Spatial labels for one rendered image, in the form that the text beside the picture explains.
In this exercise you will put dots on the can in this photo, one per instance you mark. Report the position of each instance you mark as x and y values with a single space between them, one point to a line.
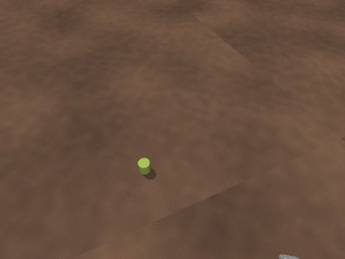
144 166

